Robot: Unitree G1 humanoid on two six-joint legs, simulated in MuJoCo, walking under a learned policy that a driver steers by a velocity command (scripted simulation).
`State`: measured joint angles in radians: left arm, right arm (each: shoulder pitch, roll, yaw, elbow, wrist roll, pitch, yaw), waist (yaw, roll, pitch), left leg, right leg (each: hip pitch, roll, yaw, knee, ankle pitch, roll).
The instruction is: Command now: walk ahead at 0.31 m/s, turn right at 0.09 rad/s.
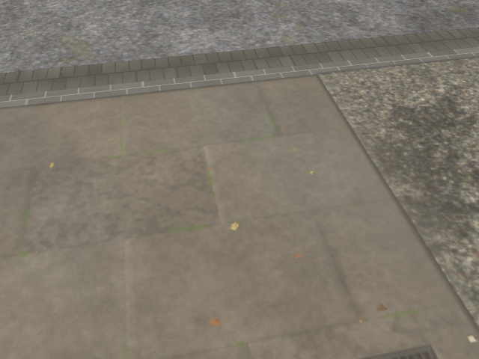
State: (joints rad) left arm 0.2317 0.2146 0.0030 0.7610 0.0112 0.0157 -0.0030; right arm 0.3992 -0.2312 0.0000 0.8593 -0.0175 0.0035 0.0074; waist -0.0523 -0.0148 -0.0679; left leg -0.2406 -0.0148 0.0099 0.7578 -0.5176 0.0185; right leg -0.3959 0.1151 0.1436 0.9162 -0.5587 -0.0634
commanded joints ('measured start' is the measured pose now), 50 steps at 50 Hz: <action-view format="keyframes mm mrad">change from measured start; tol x64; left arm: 1 -176 108 53 -65 -3 -24 -16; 50 180 97 45 230 41 -93 27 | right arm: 1 124 -203 -62 13 -8 -31 -4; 41 -561 -2 -42 -36 13 -64 47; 50 146 -118 -87 170 -7 -62 27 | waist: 1 -15 165 189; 50 -61 148 -69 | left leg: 1 162 303 -525 -374 248 252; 14 -281 160 -141 -120 -55 137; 20 -119 70 -106 744 333 144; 22 -732 -29 -98 1319 -443 97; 34 -374 67 -52 70 1080 16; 50 752 291 -340 -196 991 278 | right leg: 1 -400 -82 -46 103 161 8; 20 405 -229 -121 -784 888 25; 22 868 -368 -33 -96 1510 35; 34 -105 -241 92 -345 92 -135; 45 217 -256 -57 283 536 -152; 50 -733 -149 -176 899 -78 -38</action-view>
